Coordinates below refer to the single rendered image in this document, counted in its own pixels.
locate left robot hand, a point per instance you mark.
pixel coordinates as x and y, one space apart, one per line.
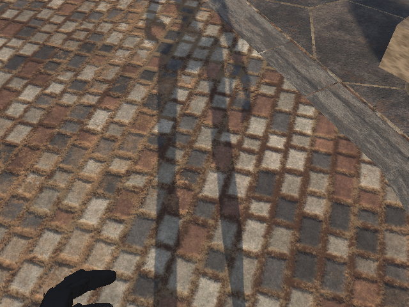
75 285

